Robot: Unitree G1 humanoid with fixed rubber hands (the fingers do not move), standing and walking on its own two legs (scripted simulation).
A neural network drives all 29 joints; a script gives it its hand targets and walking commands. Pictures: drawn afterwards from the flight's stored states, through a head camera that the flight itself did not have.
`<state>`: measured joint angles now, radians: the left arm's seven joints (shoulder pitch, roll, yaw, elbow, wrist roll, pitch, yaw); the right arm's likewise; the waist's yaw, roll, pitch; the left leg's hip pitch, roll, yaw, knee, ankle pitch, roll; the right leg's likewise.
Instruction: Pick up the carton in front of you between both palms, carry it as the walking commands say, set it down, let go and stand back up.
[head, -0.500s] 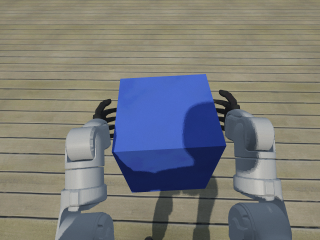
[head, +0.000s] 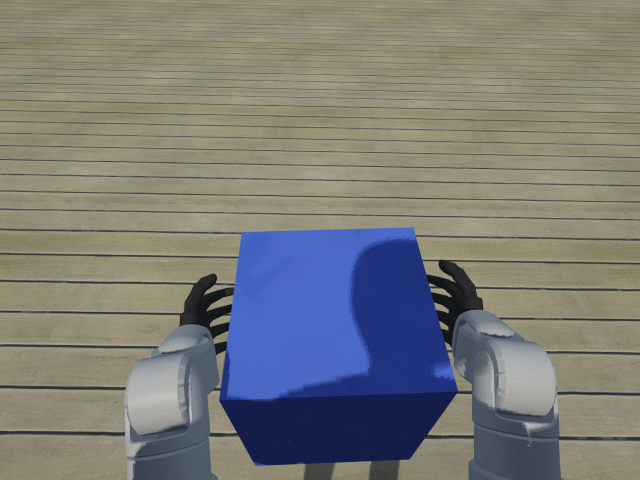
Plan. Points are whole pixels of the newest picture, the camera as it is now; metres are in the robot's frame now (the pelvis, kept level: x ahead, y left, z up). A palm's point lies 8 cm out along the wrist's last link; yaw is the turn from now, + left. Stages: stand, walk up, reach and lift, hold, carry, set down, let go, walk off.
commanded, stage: carry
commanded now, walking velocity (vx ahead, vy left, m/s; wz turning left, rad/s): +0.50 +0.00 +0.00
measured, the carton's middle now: (330, 352) +0.29 +0.00 +0.02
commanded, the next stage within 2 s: none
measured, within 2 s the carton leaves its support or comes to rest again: neither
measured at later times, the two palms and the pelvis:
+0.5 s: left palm (203, 175) +0.59 +0.20 +0.09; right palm (379, 161) +0.59 -0.09 +0.11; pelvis +0.32 +0.05 +0.00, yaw +0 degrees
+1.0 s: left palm (226, 106) +0.87 +0.20 +0.08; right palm (359, 101) +0.88 -0.09 +0.09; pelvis +0.60 +0.05 +0.00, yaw +1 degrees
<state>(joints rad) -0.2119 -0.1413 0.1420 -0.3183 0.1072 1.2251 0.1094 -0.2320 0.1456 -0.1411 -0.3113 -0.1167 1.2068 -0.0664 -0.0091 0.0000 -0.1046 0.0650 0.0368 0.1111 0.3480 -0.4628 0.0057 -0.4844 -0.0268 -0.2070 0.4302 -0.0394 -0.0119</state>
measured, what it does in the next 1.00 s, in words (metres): walks ahead: left foot, then right foot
